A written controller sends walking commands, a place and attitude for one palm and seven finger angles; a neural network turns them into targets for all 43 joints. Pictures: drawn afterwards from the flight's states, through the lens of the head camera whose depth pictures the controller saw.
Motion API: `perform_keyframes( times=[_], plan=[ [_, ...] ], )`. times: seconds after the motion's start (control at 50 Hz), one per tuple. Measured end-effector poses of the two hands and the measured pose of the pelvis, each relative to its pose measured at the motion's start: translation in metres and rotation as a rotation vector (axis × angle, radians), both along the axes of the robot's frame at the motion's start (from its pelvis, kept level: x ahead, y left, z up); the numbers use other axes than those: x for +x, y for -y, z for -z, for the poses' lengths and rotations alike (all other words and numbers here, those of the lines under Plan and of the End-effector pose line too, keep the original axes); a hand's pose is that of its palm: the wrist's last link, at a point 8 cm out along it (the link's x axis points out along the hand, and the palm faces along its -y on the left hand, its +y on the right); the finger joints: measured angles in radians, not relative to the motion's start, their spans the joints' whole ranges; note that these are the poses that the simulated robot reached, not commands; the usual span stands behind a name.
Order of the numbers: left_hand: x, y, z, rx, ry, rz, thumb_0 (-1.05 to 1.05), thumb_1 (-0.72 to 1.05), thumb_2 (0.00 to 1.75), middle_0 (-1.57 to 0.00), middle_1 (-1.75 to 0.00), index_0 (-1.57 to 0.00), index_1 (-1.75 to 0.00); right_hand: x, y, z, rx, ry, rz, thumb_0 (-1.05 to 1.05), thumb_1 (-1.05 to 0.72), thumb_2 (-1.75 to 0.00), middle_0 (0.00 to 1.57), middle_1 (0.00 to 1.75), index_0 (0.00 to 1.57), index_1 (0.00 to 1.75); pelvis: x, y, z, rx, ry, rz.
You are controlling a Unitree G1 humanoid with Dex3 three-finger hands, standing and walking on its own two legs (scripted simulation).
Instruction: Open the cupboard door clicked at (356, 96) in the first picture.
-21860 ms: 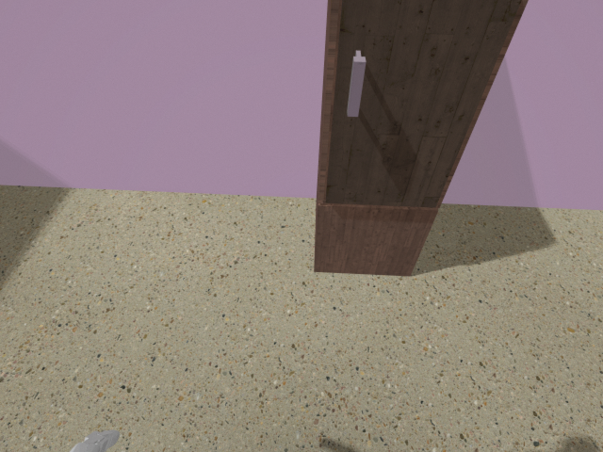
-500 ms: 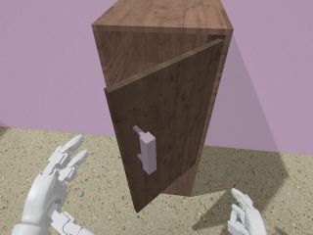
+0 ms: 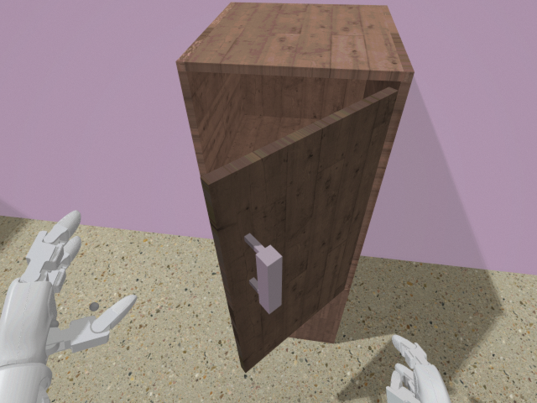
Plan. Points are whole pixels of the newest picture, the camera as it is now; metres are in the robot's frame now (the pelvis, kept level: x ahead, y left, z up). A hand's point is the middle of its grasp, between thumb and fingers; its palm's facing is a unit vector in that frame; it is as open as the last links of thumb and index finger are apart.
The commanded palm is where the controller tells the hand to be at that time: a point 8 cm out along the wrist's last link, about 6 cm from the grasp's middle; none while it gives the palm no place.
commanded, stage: draw the hand back to the body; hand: left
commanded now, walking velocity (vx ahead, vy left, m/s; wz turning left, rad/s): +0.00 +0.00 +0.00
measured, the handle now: (261, 272) +0.29 +0.05 +0.07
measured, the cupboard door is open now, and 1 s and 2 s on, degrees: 48 48 48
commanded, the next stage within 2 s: step back with the hand held close in 0.60 s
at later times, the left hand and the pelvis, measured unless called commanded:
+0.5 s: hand (79, 293) +0.18 +0.24 +0.16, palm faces +0.43 -0.82 -0.38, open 7.5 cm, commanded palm +0.13 +0.28 +0.17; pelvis +0.00 -0.02 +0.00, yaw +0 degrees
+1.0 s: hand (86, 303) +0.18 +0.23 +0.15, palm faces +0.36 -0.81 -0.46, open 7.4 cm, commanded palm +0.12 +0.28 +0.18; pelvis -0.02 -0.02 +0.00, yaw -1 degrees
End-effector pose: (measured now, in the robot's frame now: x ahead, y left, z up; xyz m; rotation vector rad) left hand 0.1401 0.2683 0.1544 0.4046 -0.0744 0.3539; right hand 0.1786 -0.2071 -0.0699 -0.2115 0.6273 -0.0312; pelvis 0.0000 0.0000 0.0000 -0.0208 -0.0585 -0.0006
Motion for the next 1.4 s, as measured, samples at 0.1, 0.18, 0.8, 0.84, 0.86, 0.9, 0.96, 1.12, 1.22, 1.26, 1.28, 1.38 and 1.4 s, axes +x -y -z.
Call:
perform_keyframes(
  times=[0.1,0.18,0.8,0.84,0.86,0.9,0.96,1.12,1.22,1.26,1.28,1.38,1.4],
  plan=[
    [0.003,-0.008,-0.011,0.029,0.032,-0.025,0.01,0.39,0.69,-0.19,-0.30,-0.19,-0.30,0.001,0.004,-0.001,0.000,-0.011,0.008,0.01,-0.90,-0.90,0.20,0.30,0.21,0.30,0.001,0.002,-0.002,0.002,0.007,0.003],
    [0.003,-0.015,-0.019,0.051,0.056,-0.050,0.01,0.52,0.75,-0.19,-0.30,-0.20,-0.30,0.001,0.009,-0.001,-0.003,-0.018,0.016,0.01,-0.90,-0.90,0.20,0.30,0.21,0.30,0.001,0.004,-0.003,0.003,0.013,0.004],
    [-0.002,-0.005,-0.032,0.098,0.108,-0.078,0.02,0.89,0.90,-0.21,-0.30,-0.21,-0.30,-0.014,0.037,0.005,0.011,-0.045,0.049,0.01,-0.90,-0.90,0.20,0.30,0.21,0.30,-0.010,0.027,-0.004,0.004,0.016,-0.002],
    [-0.001,-0.008,-0.035,0.121,0.120,-0.079,0.02,0.89,0.90,-0.21,-0.30,-0.21,-0.30,-0.017,0.041,0.005,0.011,-0.059,0.059,0.01,-0.90,-0.90,0.20,0.30,0.21,0.30,-0.012,0.027,-0.004,0.001,-0.002,-0.002],
    [-0.001,-0.008,-0.034,0.125,0.115,-0.076,0.02,0.89,0.90,-0.21,-0.30,-0.21,-0.30,-0.019,0.043,0.005,0.008,-0.066,0.068,0.01,-0.90,-0.90,0.20,0.30,0.21,0.30,-0.013,0.027,-0.004,0.000,-0.010,-0.001],
    [0.000,-0.006,-0.029,0.124,0.091,-0.059,0.02,0.89,0.90,-0.21,-0.30,-0.21,-0.30,-0.023,0.048,0.006,-0.001,-0.081,0.090,0.01,-0.90,-0.90,0.20,0.30,0.21,0.30,-0.015,0.025,-0.003,-0.001,-0.024,0.004],
    [-0.001,-0.002,-0.018,0.115,0.044,-0.024,0.02,0.89,0.90,-0.21,-0.30,-0.21,-0.30,-0.033,0.055,0.007,-0.022,-0.104,0.130,0.01,-0.90,-0.90,0.20,0.30,0.21,0.30,-0.019,0.022,-0.002,0.001,-0.039,0.008],
    [-0.014,-0.011,-0.020,0.163,0.054,0.023,0.02,0.89,0.90,-0.21,-0.30,-0.21,-0.30,-0.062,0.061,0.005,-0.074,-0.137,0.199,0.01,-0.90,-0.90,0.20,0.30,0.20,0.30,-0.037,0.012,0.003,0.004,-0.053,0.013],
    [-0.027,-0.022,-0.025,0.183,0.102,0.020,0.02,0.89,0.90,-0.21,-0.30,-0.21,-0.30,-0.079,0.051,0.003,-0.082,-0.127,0.200,0.01,-0.90,-0.90,0.20,0.30,0.20,0.30,-0.051,0.005,0.006,0.001,-0.054,0.017],
    [-0.034,-0.025,-0.024,0.189,0.113,0.019,0.02,0.89,0.90,-0.21,-0.30,-0.21,-0.30,-0.084,0.046,0.003,-0.083,-0.119,0.193,0.01,-0.90,-0.90,0.20,0.30,0.20,0.30,-0.058,0.001,0.007,0.001,-0.053,0.020],
    [-0.037,-0.027,-0.023,0.192,0.116,0.017,0.02,0.89,0.90,-0.21,-0.30,-0.21,-0.30,-0.087,0.043,0.003,-0.083,-0.114,0.189,0.01,-0.90,-0.90,0.20,0.30,0.20,0.30,-0.061,0.000,0.008,0.001,-0.053,0.020],
    [-0.052,-0.035,-0.019,0.215,0.133,0.003,0.02,0.89,0.90,-0.21,-0.30,-0.21,-0.30,-0.100,0.030,0.009,-0.077,-0.097,0.164,0.01,-0.90,-0.90,0.20,0.30,0.21,0.30,-0.075,-0.006,0.014,0.006,-0.042,0.021],
    [-0.055,-0.036,-0.019,0.218,0.139,-0.001,0.02,0.89,0.90,-0.21,-0.30,-0.21,-0.30,-0.103,0.028,0.010,-0.074,-0.097,0.158,0.01,-0.90,-0.90,0.20,0.30,0.21,0.30,-0.078,-0.007,0.016,0.007,-0.039,0.020]
  ],
)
